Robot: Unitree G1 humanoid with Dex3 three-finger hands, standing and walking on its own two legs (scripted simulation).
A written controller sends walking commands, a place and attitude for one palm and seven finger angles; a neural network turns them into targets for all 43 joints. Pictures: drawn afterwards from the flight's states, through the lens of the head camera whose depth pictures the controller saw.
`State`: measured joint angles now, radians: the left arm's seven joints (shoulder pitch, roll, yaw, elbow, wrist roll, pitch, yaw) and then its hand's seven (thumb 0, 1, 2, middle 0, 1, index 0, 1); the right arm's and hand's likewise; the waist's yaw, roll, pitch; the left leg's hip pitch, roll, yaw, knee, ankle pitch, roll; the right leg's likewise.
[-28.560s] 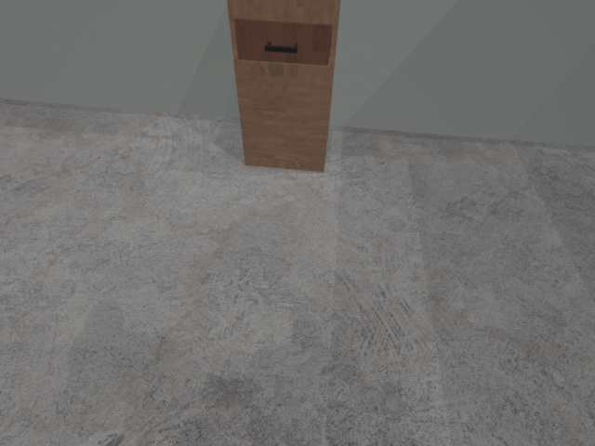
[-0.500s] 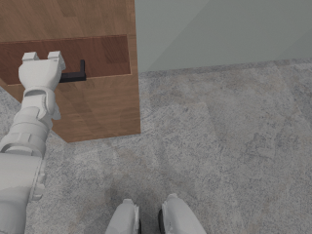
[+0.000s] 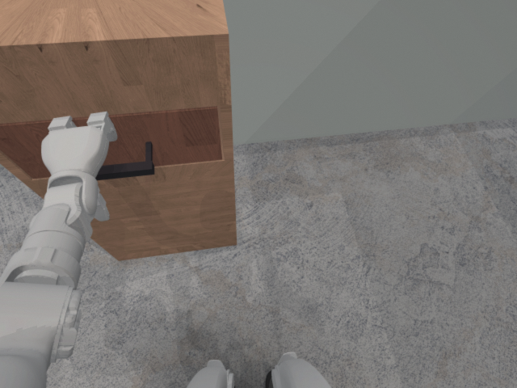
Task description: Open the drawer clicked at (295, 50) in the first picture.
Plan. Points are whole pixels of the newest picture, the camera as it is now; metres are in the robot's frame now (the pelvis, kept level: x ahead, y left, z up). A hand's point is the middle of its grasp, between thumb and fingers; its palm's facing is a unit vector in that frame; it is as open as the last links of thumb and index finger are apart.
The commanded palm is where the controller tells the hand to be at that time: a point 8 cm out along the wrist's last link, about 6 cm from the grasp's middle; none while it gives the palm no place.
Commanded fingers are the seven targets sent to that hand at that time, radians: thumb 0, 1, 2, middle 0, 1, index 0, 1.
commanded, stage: lift the fingers back up to retry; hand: left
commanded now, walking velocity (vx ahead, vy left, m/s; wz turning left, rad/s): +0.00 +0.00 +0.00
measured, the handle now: (117, 161) +0.51 +0.24 -0.05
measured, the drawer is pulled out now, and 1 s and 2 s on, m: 0.00 0.00 0.00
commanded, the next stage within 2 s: re-aim the fingers above the handle in 0.22 s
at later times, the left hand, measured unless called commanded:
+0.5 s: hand (88, 173) +0.46 +0.26 +0.00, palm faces -0.01 -0.04 -1.00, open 13.8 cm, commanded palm +0.44 +0.25 +0.07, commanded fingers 0.00 -0.50 0.30 -0.30 -1.20 -0.30 -1.20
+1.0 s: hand (87, 176) +0.45 +0.26 +0.01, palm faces -0.02 -0.01 -1.00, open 13.8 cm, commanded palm +0.44 +0.25 +0.07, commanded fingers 0.00 -0.50 0.30 -0.30 -1.20 -0.30 -1.20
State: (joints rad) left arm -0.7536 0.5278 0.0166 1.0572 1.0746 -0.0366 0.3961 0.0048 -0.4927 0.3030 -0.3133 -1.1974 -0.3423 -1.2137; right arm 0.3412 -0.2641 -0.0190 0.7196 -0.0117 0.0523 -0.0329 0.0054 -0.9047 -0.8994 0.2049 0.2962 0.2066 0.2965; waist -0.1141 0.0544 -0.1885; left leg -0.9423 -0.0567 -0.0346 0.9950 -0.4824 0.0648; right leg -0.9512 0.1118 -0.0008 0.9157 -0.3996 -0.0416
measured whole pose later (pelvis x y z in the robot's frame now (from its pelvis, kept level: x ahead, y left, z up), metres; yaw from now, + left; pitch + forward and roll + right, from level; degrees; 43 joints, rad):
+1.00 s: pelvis +0.00 +0.01 +0.01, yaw +0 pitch +22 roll -2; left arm -0.69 0.47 0.01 1.05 1.11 -0.02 0.45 0.01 -0.49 0.30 -0.32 -1.20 -0.32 -1.20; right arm 0.34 -0.26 -0.04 0.73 -0.02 0.08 -0.01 0.01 -0.90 -0.90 0.20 0.30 0.21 0.30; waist -0.09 0.05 -0.19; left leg -0.85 -0.07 -0.02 0.93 -0.46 0.08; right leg -0.87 0.10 0.02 0.87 -0.38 -0.03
